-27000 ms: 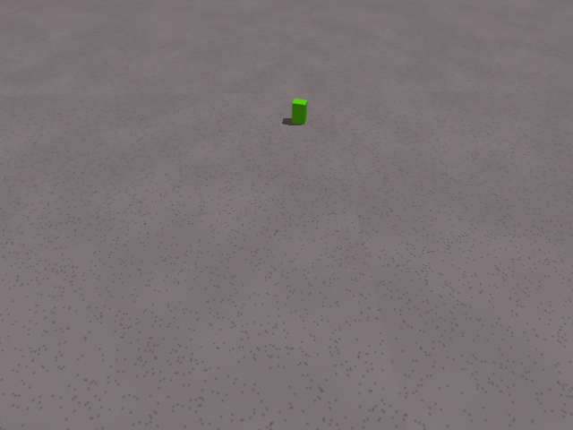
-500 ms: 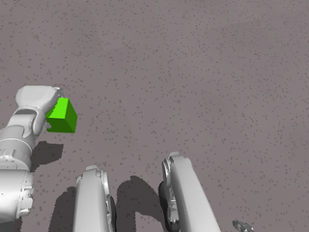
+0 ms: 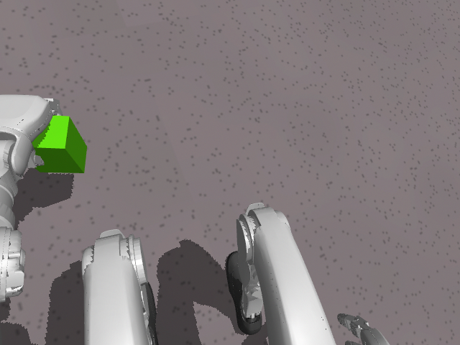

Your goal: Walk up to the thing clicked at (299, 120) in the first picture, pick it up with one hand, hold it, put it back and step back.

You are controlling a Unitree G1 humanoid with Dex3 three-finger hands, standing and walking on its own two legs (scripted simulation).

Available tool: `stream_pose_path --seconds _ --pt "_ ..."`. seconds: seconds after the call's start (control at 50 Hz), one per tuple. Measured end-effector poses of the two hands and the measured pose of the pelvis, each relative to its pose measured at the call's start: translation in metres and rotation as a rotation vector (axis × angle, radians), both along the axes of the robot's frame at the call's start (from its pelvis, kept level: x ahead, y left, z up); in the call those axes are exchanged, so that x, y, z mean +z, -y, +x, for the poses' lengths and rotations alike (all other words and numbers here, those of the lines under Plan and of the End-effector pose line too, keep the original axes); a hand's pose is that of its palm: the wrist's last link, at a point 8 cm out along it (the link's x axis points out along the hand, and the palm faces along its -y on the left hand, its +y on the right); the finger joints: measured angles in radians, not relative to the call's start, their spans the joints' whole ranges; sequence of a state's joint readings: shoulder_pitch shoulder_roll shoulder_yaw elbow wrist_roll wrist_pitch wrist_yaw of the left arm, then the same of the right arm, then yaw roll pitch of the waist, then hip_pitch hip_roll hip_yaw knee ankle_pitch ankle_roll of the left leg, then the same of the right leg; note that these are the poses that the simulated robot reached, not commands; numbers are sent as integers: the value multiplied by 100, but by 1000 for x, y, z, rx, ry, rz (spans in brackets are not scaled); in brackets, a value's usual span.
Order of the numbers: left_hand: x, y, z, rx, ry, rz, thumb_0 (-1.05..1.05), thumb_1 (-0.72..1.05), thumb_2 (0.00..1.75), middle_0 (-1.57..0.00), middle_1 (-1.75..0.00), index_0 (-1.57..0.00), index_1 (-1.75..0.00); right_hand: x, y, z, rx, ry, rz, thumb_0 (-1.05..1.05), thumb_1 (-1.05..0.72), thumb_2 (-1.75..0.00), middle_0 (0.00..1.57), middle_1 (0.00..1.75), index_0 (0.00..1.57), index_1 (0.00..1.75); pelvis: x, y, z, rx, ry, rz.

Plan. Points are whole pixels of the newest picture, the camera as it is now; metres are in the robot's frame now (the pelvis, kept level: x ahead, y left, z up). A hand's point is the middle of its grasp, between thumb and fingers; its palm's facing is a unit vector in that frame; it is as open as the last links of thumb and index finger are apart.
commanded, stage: crouch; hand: left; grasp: from the side
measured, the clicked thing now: (53, 146) +0.49 +0.25 -0.20
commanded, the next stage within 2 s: lower in 0.56 s
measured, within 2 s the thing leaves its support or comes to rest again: neither
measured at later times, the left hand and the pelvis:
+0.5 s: hand (40, 139) +0.50 +0.27 -0.19, palm faces -0.47 +0.02 -0.88, open 9.4 cm; pelvis -0.01 +0.00 -0.05, yaw -2 degrees
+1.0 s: hand (47, 146) +0.50 +0.27 -0.23, palm faces -0.49 +0.02 -0.87, open 9.3 cm; pelvis -0.01 +0.00 -0.07, yaw -3 degrees
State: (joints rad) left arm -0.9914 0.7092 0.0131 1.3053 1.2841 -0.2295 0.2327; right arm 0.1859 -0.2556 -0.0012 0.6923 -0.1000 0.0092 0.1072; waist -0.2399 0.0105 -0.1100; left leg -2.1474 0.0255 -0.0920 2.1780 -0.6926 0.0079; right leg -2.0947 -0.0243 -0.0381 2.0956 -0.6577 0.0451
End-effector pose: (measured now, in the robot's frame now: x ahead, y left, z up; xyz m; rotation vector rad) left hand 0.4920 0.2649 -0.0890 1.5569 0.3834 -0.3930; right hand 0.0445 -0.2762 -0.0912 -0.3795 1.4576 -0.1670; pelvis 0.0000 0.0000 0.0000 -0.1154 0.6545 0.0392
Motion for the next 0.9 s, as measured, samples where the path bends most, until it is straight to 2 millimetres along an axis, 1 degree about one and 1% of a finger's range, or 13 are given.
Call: stream_pose_path --seconds 0.2,0.38,0.52,0.72,0.9 --pt "-22 1 6 -6 2 -5 -1 0 67 -66 -82 -69 -75 -19 -5 -25 -12 -45 7 0 -93 -91 20 30 20 30 -24 0 -6 -6 22 -10" --pt "-36 0 12 0 0 3 -1 0 66 -65 -82 -69 -75 -32 -8 -37 -14 -61 12 0 -92 -91 20 30 20 30 -39 0 -10 -10 36 -17" --pt "-43 -1 16 -3 1 1 -1 0 66 -65 -82 -69 -75 -38 -8 -39 -7 -70 7 0 -93 -91 20 30 20 30 -48 0 -10 -15 41 -23" --pt "-52 -3 19 -11 -5 -4 -1 0 66 -65 -82 -69 -75 -40 -7 -37 9 -77 -4 0 -93 -91 20 30 20 30 -54 0 -9 -17 45 -31" --pt "-72 -4 18 -24 -26 -15 -1 0 66 -65 -82 -69 -75 -42 -8 -35 35 -89 -18 0 -92 -91 20 30 20 30 -60 -1 -8 -20 49 -43"
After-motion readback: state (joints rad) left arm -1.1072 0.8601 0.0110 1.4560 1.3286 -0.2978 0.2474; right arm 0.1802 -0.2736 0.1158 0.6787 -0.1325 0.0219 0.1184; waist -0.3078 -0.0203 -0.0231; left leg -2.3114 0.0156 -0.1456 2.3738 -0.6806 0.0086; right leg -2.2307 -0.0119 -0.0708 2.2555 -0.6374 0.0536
